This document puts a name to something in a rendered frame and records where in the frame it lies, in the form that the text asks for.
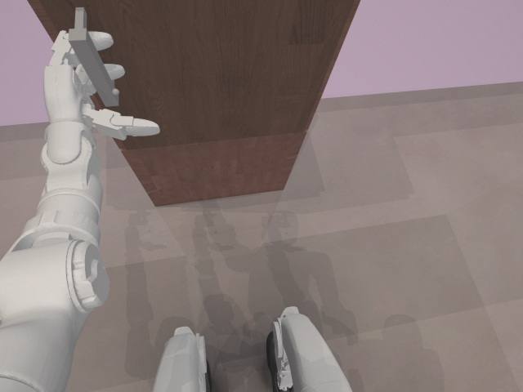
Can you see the robot left forearm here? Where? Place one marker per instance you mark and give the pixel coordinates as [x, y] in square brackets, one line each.
[70, 205]

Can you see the left robot hand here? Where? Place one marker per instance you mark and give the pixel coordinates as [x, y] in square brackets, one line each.
[65, 91]

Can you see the handle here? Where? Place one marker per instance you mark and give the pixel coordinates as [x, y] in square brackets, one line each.
[88, 55]

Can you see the robot left thigh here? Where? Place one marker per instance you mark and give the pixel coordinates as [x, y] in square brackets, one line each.
[182, 363]

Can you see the robot thigh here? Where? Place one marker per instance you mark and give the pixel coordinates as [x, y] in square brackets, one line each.
[182, 363]
[312, 364]

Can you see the cupboard door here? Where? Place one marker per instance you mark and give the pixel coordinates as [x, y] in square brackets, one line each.
[210, 70]

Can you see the robot right thigh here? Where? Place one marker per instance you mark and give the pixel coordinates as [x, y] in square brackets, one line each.
[312, 364]

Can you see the robot left upper arm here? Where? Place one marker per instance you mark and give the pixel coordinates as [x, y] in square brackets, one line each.
[46, 296]

